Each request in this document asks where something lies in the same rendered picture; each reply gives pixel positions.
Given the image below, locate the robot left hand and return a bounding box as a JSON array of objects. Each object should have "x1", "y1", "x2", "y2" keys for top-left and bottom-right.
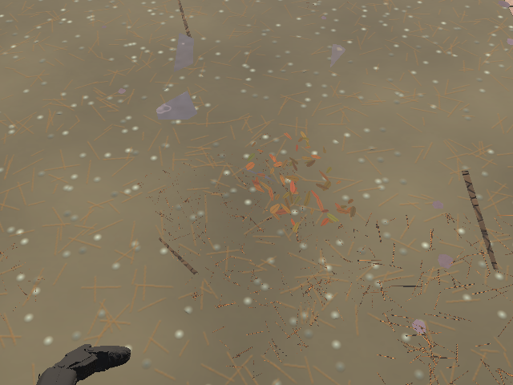
[{"x1": 36, "y1": 344, "x2": 131, "y2": 385}]

